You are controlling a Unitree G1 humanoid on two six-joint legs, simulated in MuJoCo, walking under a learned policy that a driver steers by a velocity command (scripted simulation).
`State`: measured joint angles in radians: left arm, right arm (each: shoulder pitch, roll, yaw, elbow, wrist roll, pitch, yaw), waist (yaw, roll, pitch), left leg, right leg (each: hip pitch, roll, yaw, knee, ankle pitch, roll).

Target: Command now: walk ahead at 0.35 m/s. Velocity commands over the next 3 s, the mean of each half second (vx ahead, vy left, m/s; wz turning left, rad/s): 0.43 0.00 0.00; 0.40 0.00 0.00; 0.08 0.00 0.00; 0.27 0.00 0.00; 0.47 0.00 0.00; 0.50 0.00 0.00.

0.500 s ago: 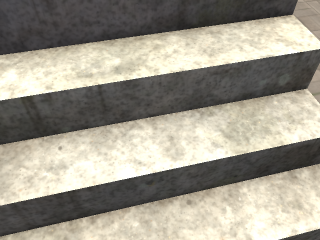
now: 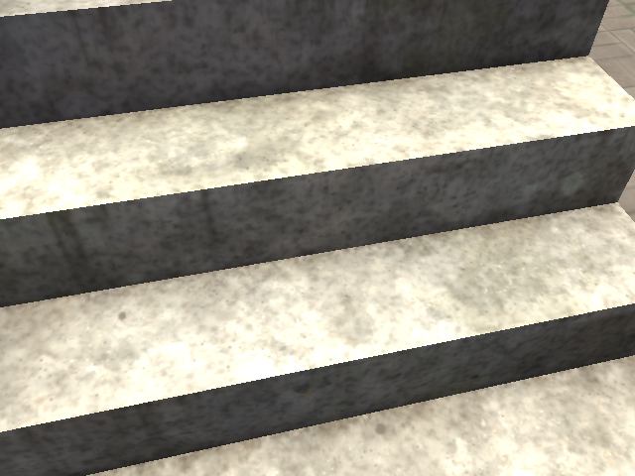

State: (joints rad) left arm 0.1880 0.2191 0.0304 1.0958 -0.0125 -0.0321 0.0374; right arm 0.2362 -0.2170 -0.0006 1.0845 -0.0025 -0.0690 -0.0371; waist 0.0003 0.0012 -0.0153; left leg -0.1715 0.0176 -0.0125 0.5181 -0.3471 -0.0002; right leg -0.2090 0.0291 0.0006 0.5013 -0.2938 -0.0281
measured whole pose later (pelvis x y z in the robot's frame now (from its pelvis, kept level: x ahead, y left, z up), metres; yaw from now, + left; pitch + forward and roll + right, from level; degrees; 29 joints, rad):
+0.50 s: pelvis +0.11 -0.01 +0.01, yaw +1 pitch +1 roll -1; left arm 0.37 0.18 0.02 1.11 0.02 -0.04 0.02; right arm 0.18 -0.22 -0.04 0.99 0.03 -0.06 -0.01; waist 0.04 0.02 -0.04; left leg -0.72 0.07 0.04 1.57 -0.44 -0.02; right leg -0.05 0.04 -0.06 0.28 -0.24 -0.07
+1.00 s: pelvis +0.30 +0.10 +0.17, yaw +0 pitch +1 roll -1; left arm 0.10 0.25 0.01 0.82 -0.04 -0.04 -0.01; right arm 0.33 -0.17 0.01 1.05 -0.04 -0.03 0.02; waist -0.02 -0.06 -0.06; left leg -0.48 0.01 0.12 0.81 -0.35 0.07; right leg -0.84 0.10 0.18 1.91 -0.17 -0.13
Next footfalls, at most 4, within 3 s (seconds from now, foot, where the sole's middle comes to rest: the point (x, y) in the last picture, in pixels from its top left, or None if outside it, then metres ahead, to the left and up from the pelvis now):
0.78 left None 0.39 0.18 -0.57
1.38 right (345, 474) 0.47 -0.02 -0.57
2.10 left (121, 349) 0.59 0.35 -0.37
2.86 right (292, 138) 0.90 0.08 -0.17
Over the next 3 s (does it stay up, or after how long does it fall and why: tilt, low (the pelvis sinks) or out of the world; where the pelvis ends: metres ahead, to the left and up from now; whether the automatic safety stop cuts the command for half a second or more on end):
stays up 0.79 0.15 0.51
